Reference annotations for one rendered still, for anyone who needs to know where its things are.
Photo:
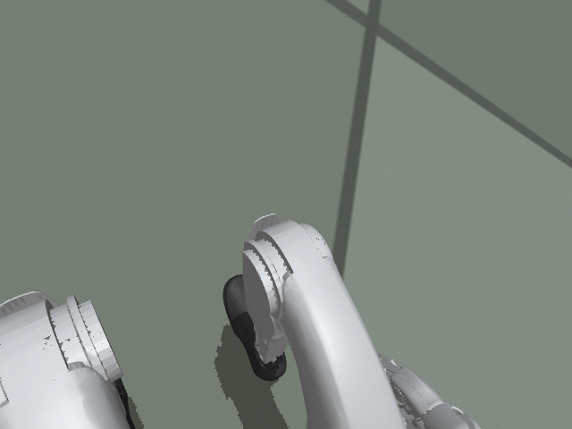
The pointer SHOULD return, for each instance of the right robot hand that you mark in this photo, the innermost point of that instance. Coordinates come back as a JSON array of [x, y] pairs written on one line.
[[412, 391]]

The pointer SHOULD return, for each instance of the left robot foot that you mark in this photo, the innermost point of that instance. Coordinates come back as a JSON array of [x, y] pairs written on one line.
[[123, 394]]

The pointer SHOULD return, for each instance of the right robot foot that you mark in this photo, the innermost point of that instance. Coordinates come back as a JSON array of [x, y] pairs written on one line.
[[243, 327]]

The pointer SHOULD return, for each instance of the right robot arm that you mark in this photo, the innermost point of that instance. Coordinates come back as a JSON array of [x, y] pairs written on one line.
[[448, 416]]

